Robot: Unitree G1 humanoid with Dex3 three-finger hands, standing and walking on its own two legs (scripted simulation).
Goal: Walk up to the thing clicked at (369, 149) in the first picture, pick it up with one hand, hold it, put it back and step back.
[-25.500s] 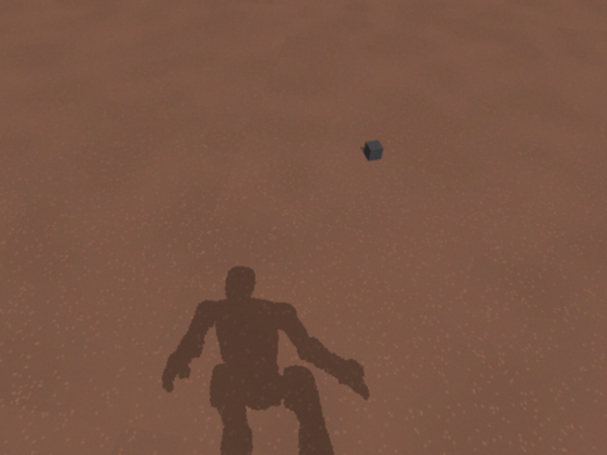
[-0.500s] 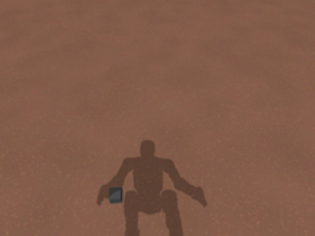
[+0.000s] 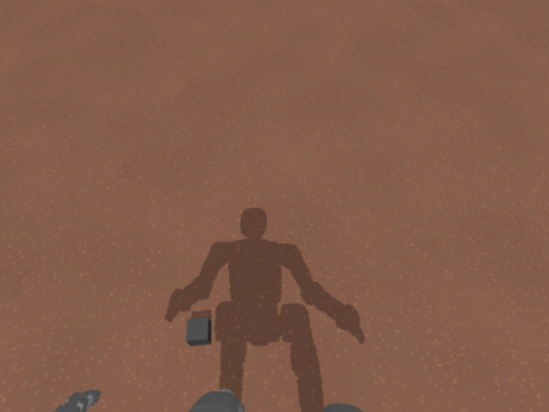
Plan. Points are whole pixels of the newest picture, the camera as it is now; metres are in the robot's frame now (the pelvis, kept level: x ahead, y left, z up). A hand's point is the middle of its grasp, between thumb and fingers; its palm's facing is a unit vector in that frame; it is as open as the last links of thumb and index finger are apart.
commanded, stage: walk up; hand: left
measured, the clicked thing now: (199, 331) +0.41 +0.25 -0.72
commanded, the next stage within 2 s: none
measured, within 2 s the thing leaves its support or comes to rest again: neither
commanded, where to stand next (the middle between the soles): +0.04 -0.02 m, yaw +4 degrees
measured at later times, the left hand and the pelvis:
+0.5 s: hand out of the picture +0.01 +0.27 -0.14, palm faces -0.07 -0.93 -0.37, open 7.4 cm; pelvis -0.04 +0.01 +0.01, yaw -3 degrees
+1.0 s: hand out of the picture +0.06 +0.25 -0.14, palm faces -0.07 -0.95 -0.31, open 7.4 cm; pelvis -0.03 +0.01 +0.02, yaw -3 degrees
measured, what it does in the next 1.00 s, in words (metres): steps on the spot: right foot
